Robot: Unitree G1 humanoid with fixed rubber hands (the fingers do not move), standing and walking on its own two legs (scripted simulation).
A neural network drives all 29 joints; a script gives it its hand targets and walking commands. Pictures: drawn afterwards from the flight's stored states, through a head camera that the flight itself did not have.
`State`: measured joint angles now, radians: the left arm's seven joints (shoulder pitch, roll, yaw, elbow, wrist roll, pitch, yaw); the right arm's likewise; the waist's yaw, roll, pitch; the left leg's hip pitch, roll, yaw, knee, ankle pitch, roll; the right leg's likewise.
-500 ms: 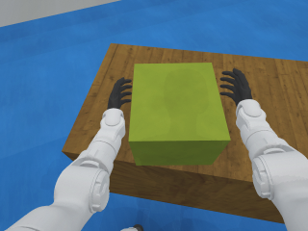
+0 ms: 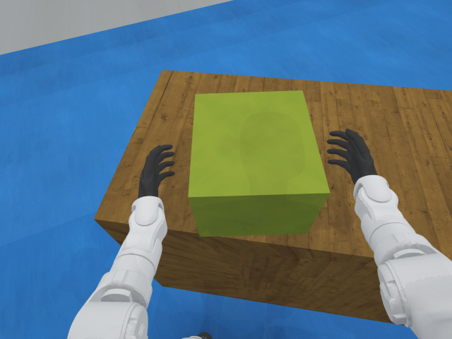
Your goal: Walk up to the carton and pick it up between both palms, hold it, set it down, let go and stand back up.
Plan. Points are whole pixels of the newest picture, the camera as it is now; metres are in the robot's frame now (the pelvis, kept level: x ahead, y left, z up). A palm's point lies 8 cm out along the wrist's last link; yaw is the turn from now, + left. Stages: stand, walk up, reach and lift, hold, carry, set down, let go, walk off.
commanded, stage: set down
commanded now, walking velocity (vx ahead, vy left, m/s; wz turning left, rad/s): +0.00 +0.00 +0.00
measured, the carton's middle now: (251, 163) +0.44 +0.03 +0.00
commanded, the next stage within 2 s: none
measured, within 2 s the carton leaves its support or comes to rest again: neither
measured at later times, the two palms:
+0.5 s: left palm (149, 210) +0.29 +0.19 +0.04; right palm (391, 211) +0.34 -0.21 +0.05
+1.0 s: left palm (135, 244) +0.23 +0.20 +0.04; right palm (406, 250) +0.28 -0.22 +0.04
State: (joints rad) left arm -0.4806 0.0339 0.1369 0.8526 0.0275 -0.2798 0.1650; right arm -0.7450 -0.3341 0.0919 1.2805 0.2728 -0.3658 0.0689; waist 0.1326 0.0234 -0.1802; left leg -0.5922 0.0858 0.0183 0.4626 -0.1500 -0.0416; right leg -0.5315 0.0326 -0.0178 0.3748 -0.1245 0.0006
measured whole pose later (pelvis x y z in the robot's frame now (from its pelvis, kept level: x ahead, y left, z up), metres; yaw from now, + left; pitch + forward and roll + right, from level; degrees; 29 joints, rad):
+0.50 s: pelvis -0.01 -0.01 +0.01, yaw +1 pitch +6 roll -1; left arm -0.25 0.04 0.05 0.59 0.02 -0.07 0.19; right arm -0.43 -0.35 0.09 1.05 0.27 -0.27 0.15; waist 0.08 -0.02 -0.16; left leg -0.38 0.08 0.02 0.42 -0.15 -0.04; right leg -0.34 0.03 -0.02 0.37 -0.14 0.00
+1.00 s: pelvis +0.01 -0.01 +0.01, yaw +1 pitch +2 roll +0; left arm 0.12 0.04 0.02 0.19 0.02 0.05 0.19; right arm -0.02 -0.35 0.05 0.58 0.27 -0.20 0.16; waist 0.06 -0.03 -0.14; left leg -0.26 0.06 0.02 0.37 -0.15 -0.04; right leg -0.24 0.01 -0.02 0.37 -0.18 0.00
